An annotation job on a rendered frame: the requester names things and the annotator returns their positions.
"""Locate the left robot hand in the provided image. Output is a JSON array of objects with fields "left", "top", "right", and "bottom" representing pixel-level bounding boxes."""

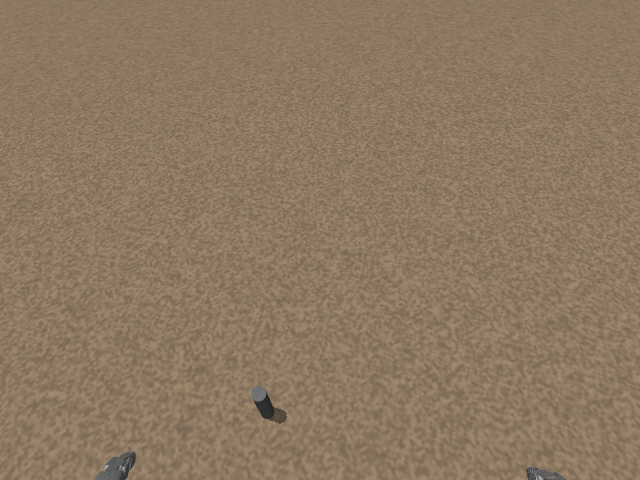
[{"left": 94, "top": 452, "right": 136, "bottom": 480}]

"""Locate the can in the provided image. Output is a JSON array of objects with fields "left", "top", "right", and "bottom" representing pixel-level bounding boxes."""
[{"left": 251, "top": 386, "right": 274, "bottom": 419}]

